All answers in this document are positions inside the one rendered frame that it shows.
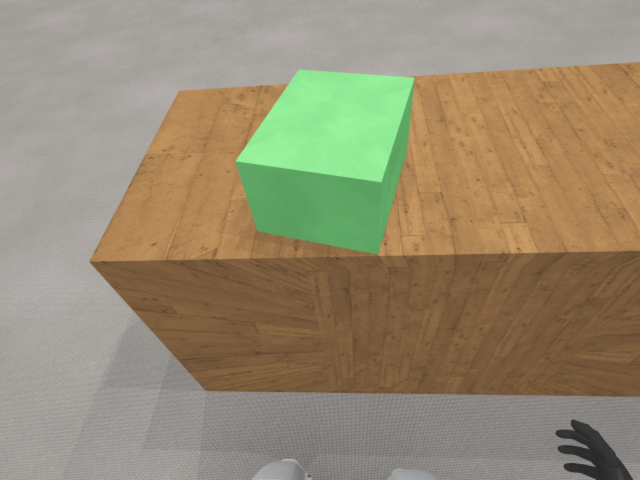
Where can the carton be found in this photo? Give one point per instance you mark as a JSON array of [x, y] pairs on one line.
[[325, 163]]

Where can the left robot shin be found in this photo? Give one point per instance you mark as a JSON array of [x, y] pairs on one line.
[[291, 460]]

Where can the pedestal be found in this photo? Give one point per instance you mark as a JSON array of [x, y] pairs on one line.
[[509, 264]]

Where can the robot right hand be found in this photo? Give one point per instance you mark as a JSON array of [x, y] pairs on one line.
[[608, 465]]

